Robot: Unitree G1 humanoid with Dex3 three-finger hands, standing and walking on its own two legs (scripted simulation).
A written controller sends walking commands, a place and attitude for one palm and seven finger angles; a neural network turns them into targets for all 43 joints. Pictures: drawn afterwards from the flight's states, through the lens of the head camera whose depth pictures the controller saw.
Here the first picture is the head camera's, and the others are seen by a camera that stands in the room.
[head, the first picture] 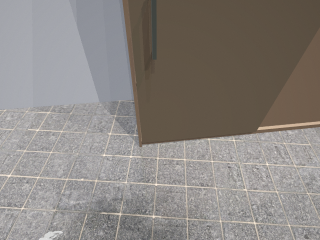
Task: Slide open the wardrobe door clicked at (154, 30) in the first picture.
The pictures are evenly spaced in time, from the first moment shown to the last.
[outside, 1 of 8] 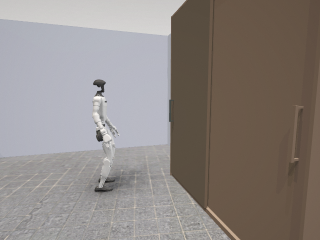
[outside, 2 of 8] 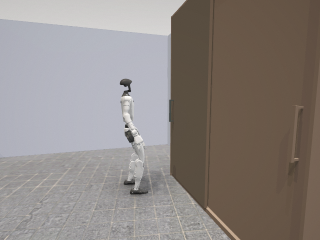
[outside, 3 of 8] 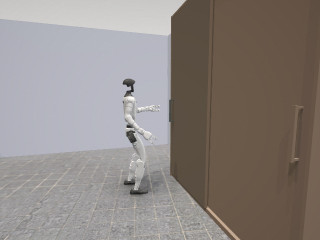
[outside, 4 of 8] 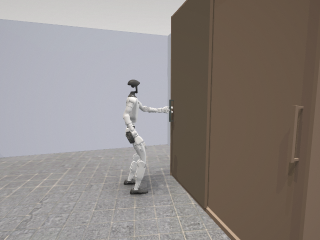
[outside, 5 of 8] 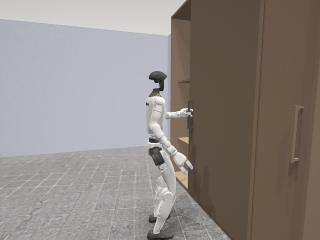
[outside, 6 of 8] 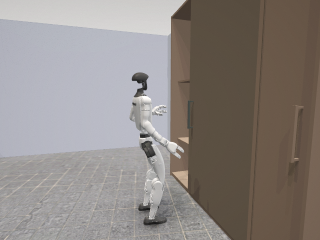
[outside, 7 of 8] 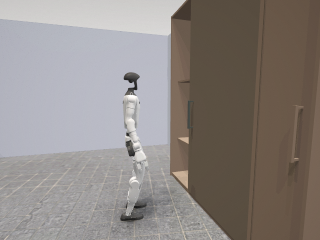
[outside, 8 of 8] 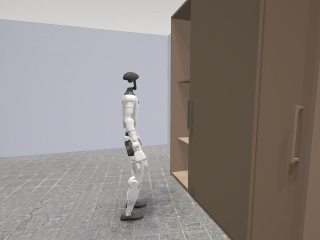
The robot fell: no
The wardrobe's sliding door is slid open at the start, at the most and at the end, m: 0.00 0.55 0.55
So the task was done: yes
